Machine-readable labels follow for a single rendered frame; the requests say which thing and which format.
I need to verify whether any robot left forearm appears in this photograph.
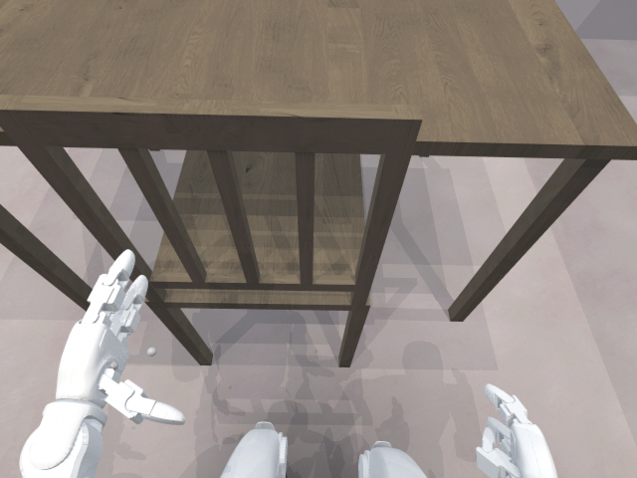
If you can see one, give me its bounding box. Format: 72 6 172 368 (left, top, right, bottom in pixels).
20 399 107 478

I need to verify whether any right robot hand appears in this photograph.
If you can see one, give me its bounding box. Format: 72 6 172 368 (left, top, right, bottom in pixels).
476 383 557 478

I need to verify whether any left robot thigh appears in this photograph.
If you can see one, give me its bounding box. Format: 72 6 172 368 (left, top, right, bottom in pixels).
220 429 288 478

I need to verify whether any chair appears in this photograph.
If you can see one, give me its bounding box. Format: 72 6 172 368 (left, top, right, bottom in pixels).
0 95 423 367

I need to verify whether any left robot shin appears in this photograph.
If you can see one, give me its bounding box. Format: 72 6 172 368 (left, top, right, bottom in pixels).
255 422 276 431

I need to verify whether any table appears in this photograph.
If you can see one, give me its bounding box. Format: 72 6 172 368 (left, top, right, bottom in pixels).
0 0 637 322

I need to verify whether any left robot hand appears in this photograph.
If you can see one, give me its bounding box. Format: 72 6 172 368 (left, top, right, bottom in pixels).
56 249 185 425

